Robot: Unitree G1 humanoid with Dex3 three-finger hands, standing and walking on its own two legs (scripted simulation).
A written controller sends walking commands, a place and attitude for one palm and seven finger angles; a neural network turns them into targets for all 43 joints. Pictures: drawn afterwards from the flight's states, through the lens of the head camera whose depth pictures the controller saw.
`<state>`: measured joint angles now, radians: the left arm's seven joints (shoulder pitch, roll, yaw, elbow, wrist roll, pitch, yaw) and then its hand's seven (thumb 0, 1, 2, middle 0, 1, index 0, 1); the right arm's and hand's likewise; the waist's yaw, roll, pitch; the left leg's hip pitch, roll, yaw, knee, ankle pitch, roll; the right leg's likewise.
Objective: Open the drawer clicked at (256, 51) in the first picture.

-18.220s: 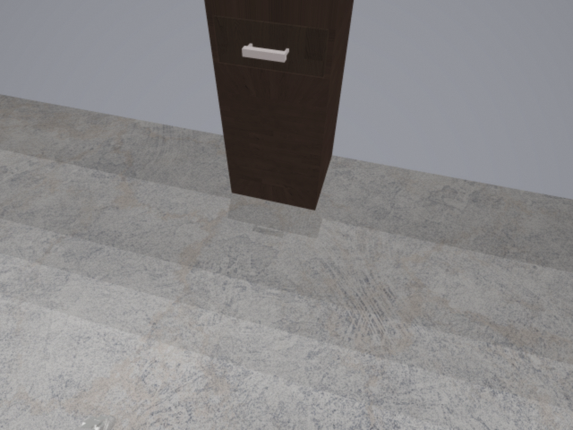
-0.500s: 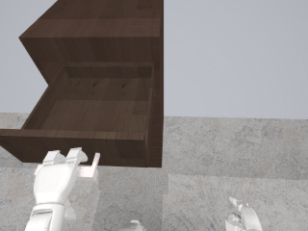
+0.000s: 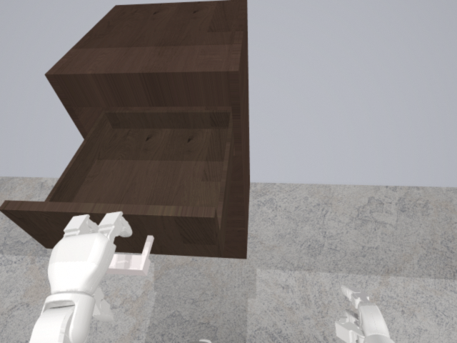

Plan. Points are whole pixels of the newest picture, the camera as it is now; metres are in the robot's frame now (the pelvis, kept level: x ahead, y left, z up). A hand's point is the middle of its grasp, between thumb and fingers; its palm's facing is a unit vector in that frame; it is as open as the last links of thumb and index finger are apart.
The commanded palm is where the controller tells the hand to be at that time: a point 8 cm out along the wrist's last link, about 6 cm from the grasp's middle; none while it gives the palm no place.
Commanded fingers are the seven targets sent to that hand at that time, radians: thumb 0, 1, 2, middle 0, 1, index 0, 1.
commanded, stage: lift the hand off the handle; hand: left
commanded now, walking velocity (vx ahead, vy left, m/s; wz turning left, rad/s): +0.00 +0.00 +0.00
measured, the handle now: (111, 251) +0.26 +0.26 +0.01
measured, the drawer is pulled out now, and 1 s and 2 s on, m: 0.30 0.30 0.30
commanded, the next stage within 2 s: draw the hand back to the body in 0.88 s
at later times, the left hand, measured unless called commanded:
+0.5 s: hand (82, 242) +0.22 +0.24 +0.12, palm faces +0.09 -0.09 -0.99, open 13.7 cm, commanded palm +0.19 +0.24 +0.18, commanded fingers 0.00 -0.50 0.30 -0.30 -1.20 -0.30 -1.20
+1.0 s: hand (71, 224) +0.23 +0.24 +0.16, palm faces +0.08 -0.11 -0.99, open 13.8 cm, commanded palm +0.19 +0.24 +0.22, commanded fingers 0.00 -0.50 0.30 -0.30 -1.20 -0.30 -1.20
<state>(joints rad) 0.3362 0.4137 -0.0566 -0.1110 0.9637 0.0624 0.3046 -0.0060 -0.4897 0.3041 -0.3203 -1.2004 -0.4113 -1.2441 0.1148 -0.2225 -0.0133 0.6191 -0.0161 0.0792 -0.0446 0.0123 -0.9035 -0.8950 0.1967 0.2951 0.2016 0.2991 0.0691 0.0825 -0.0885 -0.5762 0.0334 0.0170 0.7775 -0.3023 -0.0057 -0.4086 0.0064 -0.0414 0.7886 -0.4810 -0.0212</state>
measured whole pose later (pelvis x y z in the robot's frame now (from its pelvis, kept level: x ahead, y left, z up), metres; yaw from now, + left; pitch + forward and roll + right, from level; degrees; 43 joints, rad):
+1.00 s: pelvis +0.00 +0.00 +0.03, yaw +1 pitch -1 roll +0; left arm 0.23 0.53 0.03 -0.37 0.82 0.09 -0.03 -0.01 -0.49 0.30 -0.32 -1.20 -0.32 -1.21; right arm 0.06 -0.24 0.04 0.62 0.01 0.07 -0.02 0.01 -0.90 -0.90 0.20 0.30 0.20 0.30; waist 0.11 0.11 -0.01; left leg -0.31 0.01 0.01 0.49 -0.18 0.00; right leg -0.13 0.00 -0.05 0.49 -0.35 -0.01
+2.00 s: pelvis +0.03 +0.00 +0.04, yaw -1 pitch -3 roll +0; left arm 0.51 0.34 0.28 -0.49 -0.07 -0.10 0.10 -0.01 -0.06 0.49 -0.28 -0.92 -0.28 -0.92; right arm 0.19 -0.22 0.02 0.63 -0.01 -0.11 -0.07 0.01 -0.90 -0.90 0.20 0.30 0.20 0.30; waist 0.05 0.05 0.03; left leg -0.18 0.03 0.04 0.41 -0.18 -0.01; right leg 0.01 0.01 -0.02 0.35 -0.31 -0.02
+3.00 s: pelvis +0.01 +0.01 +0.03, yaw -1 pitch +2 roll -1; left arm 0.63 0.40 0.35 -0.60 -0.06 -0.13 0.09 0.01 0.89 0.90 -0.21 -0.30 -0.22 -0.31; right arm 0.14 -0.23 -0.02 0.52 0.02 0.02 -0.06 0.01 -0.90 -0.89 0.20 0.30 0.20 0.30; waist 0.01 0.03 0.05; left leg -0.33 0.03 0.04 0.47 -0.17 0.00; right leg -0.16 0.01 -0.02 0.44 -0.31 0.00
